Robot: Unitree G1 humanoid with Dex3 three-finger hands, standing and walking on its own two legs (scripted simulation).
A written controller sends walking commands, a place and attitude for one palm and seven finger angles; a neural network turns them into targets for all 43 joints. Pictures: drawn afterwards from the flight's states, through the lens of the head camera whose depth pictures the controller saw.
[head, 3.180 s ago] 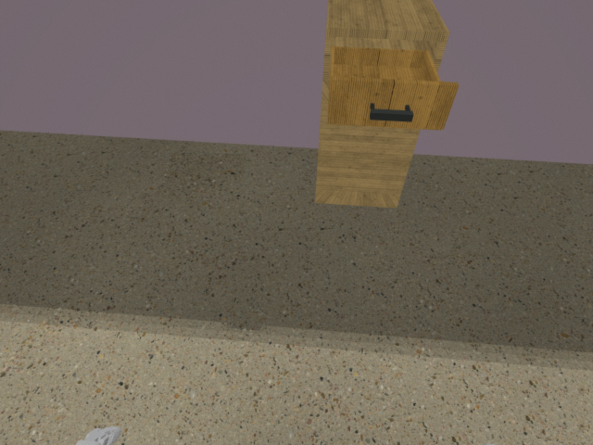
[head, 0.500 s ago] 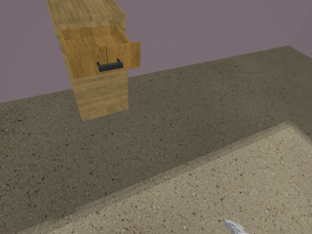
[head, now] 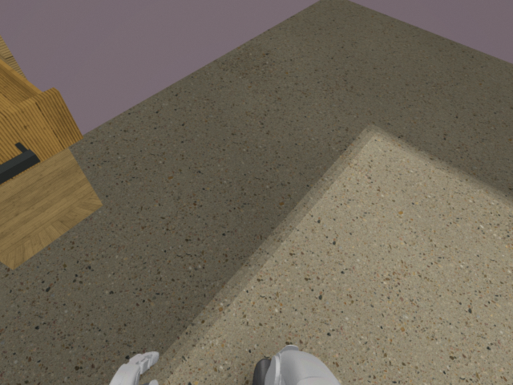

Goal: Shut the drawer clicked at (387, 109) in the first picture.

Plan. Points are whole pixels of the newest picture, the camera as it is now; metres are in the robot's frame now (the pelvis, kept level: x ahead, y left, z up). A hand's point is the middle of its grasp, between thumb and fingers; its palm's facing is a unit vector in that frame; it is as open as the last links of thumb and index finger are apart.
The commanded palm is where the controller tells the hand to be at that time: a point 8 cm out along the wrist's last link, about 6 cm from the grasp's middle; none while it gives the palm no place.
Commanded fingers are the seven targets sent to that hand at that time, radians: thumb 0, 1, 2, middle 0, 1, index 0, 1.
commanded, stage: walk to a spot facing it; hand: left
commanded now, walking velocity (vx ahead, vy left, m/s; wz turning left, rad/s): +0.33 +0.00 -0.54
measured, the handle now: (1, 165) +0.52 +0.52 -0.05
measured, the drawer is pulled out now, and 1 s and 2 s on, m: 0.30 0.30 0.30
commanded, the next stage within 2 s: turn to face it in 0.68 s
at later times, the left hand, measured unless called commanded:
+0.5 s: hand (140, 322) +0.24 +0.21 -0.15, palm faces -0.10 -0.96 -0.25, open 7.3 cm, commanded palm none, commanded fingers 0.00 0.90 0.90 -0.20 -0.30 -0.20 -0.30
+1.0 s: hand (198, 194) +0.53 +0.13 -0.15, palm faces -0.41 -0.89 -0.21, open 7.4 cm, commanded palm none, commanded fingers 0.00 0.90 0.90 -0.20 -0.30 -0.20 -0.30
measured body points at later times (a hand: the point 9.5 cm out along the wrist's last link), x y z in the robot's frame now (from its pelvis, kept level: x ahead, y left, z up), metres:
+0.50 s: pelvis +0.24 +0.01 +0.01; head +0.27 -0.01 +0.46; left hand +0.25 +0.26 -0.13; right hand +0.35 -0.25 -0.11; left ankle +0.37 +0.13 -0.68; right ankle +0.11 -0.04 -0.72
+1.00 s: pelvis +0.35 +0.00 +0.01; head +0.37 +0.00 +0.46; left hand +0.55 +0.18 -0.13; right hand +0.24 -0.22 -0.13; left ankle +0.39 +0.10 -0.72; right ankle +0.32 -0.14 -0.71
